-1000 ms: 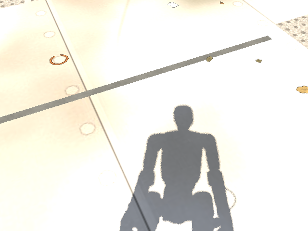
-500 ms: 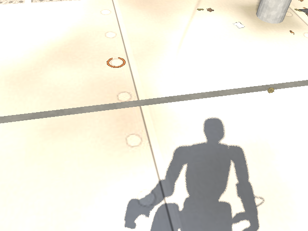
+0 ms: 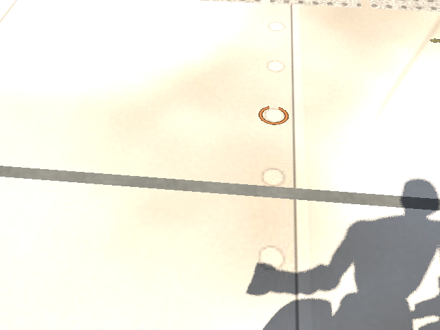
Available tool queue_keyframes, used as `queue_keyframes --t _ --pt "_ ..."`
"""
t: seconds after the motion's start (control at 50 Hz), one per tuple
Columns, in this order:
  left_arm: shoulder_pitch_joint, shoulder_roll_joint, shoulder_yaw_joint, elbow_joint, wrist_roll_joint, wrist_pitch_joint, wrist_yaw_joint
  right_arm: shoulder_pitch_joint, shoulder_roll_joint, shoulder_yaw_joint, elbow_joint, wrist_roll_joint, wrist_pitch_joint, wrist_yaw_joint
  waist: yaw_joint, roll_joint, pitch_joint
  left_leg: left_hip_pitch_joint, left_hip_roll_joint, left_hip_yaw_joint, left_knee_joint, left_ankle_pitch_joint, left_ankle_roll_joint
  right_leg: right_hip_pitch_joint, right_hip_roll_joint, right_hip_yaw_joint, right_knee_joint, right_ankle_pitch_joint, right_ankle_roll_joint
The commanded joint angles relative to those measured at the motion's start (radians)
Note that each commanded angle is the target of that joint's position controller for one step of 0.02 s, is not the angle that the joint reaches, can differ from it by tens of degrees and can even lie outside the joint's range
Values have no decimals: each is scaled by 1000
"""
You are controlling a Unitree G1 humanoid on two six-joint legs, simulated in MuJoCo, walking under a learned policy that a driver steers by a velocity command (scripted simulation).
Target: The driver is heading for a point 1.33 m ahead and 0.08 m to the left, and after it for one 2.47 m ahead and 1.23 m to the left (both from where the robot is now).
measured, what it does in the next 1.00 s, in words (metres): walks ahead, turning left: left foot, then right foot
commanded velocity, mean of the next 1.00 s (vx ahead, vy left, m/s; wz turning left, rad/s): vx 0.31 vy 0.00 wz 0.35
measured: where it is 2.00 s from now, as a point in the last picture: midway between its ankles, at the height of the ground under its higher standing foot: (207, 223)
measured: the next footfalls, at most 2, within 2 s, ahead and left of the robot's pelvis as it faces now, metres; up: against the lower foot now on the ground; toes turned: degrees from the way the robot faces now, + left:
left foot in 0.38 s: +0.34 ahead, +0.19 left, +0.00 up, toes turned +17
right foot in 0.84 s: +0.62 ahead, +0.09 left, +0.00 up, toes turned +22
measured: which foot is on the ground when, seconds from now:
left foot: up 0.00-0.36, down 0.38-0.84, up 0.86-1.00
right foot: down 0.00-0.40, up 0.42-0.82, down 0.84-1.00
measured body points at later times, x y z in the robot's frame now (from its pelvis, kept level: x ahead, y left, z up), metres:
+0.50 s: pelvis +0.26 +0.10 -0.01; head +0.30 +0.12 +0.44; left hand +0.28 +0.39 -0.13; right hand +0.49 -0.12 -0.10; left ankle +0.30 +0.18 -0.74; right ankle +0.19 -0.10 -0.63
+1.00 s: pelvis +0.43 +0.13 -0.01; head +0.48 +0.13 +0.44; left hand +0.49 +0.42 -0.11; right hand +0.65 -0.08 -0.13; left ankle +0.32 +0.22 -0.66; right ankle +0.58 +0.08 -0.74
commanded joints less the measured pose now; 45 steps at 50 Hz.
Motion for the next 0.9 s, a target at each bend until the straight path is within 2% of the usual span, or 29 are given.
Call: queue_keyframes --t 0.02,0.06,0.1,0.14,0.2,0.26,0.3,0.34,0.36,0.38,0.4,0.42,0.44,0.46,0.48,0.5,0.52,0.54,0.6,0.62,0.66,0.7,0.74,0.8,0.82,0.84,0.86,0.88,0.9 --pt "31 84 24 -21 0 -14 -5 31 -34 -15 -84 5 6 5 1 -109 -47 -181 124 -29 -4 56 -1 166 -288 265 -268 23 -170" --pt "40 112 35 -2 -8 -21 -7 -16 -25 -11 -118 -2 17 4 -1 -94 -16 -230 141 -26 -66 92 -8 150 -300 201 -300 87 -187" --pt "54 139 44 9 -6 -19 -5 -59 -32 -10 -146 -9 17 6 6 -78 -11 -278 148 -28 -141 171 -19 177 -308 142 -308 139 -194" --pt "59 155 48 14 -5 -12 -2 -102 -35 -8 -163 -6 9 18 18 -77 -8 -285 145 -14 -248 278 -19 207 -293 70 -302 179 -177" --pt "85 175 49 21 -10 2 2 -214 -26 0 -201 -7 -1 41 61 -75 12 -250 125 52 -420 391 -12 234 -276 -21 -281 188 -146" --pt "129 203 55 34 -24 20 3 -299 -29 2 -247 -3 2 59 91 -84 39 -247 110 94 -519 354 3 308 -304 -50 -259 161 -124" --pt "141 221 62 41 -34 35 5 -321 -44 -4 -274 -4 5 68 86 -93 48 -241 90 122 -559 264 29 370 -328 -67 -215 223 -107" --pt "128 248 69 37 -39 50 10 -261 -80 -23 -278 -9 10 69 33 -124 -3 -118 23 180 -584 161 68 398 -327 -109 -71 535 -84" --pt "110 253 70 31 -40 60 15 -138 -114 -46 -250 -9 11 67 -43 -119 -71 46 -32 215 -636 177 97 373 -301 -147 107 681 -63" --pt "122 220 57 22 -31 63 21 54 -183 -85 -194 -6 16 53 -127 -80 -170 333 -71 193 -665 217 137 233 -256 -168 361 652 -26" --pt "158 117 23 -19 9 53 17 149 -299 -114 -180 -3 23 30 -113 149 -242 644 175 -211 -703 203 237 -138 -164 -169 731 33 31" --pt "172 79 1 -69 -2 9 4 124 -331 -105 -221 -9 5 39 -57 253 -413 830 345 -762 -902 25 404 -413 1 63 973 -473 50" --pt "47 177 25 -91 -41 -17 -8 120 -233 -77 -217 -15 -10 49 -113 109 -348 806 324 -679 -948 36 339 -528 -55 162 1015 -394 30" --pt "31 170 21 -94 -53 -27 -12 86 -186 -63 -207 -18 -17 50 -83 83 -235 680 296 -511 -933 124 297 -538 -98 142 950 -301 8" --pt "41 156 18 -74 -33 -25 -3 7 -151 -51 -218 -15 -18 48 -34 -19 -174 524 252 -385 -927 230 257 -466 -147 138 866 -222 10" --pt "56 161 26 -62 -18 -14 1 -53 -112 -37 -230 -20 -19 47 3 -9 -138 407 215 -297 -942 339 235 -388 -179 140 790 -179 16" --pt "77 158 28 -57 -15 1 -3 -80 -102 -31 -237 -29 -21 45 27 14 -129 336 195 -260 -967 390 230 -327 -192 139 765 -150 23" --pt "90 143 27 -53 -11 13 -4 -83 -106 -31 -232 -30 -28 42 35 15 -128 300 186 -233 -986 451 238 -302 -187 127 744 -128 35" --pt "55 113 22 -62 8 34 9 -72 -134 -35 -202 -36 -35 24 44 -5 -74 232 155 -88 -970 870 223 -288 -148 93 620 -58 77" --pt "32 98 17 -70 10 34 12 -68 -132 -33 -192 -36 -32 15 39 7 -67 224 134 -45 -958 936 203 -281 -133 83 547 -8 83" --pt "-17 73 5 -78 7 29 7 -56 -130 -30 -176 -31 -20 1 14 36 -76 222 88 19 -937 931 154 -224 -96 62 370 127 77" --pt "-65 74 3 -86 1 23 -6 -17 -139 -30 -155 -27 -8 -11 -22 52 -100 259 90 15 -919 870 128 -176 -62 55 245 250 70" --pt "-71 87 7 -89 -1 22 -17 -11 -137 -27 -138 -30 0 -14 -27 68 -105 294 119 -20 -892 806 130 -149 -52 74 186 256 58" --pt "-16 124 23 -76 12 14 -26 -47 -113 -19 -126 -28 8 -13 9 67 -99 341 146 -81 -777 758 125 -109 -44 87 100 178 17" --pt "50 121 25 -52 17 8 -29 -73 -96 -12 -122 -26 9 -14 49 49 -115 342 118 -55 -701 739 101 -26 -36 70 6 287 -2" --pt "73 166 34 -49 26 3 -23 -39 -85 -10 -124 -39 3 -14 39 -11 -161 308 44 -23 -596 632 49 105 -94 124 -2 672 -32" --pt "57 222 39 -77 44 10 -15 66 -68 -5 -119 -52 -2 -14 -15 -162 -244 156 -50 4 -377 284 -16 309 -261 291 81 1113 -165" --pt "86 171 25 -78 44 27 -10 109 -58 3 -106 -45 6 -15 9 -310 -342 -11 -109 9 -124 -299 -86 435 -430 486 59 1306 -334" --pt "85 140 13 -88 16 44 -13 64 -132 -10 -108 -32 28 -13 32 -235 -377 -36 -80 -38 -24 -352 -97 405 -428 541 13 1145 -335"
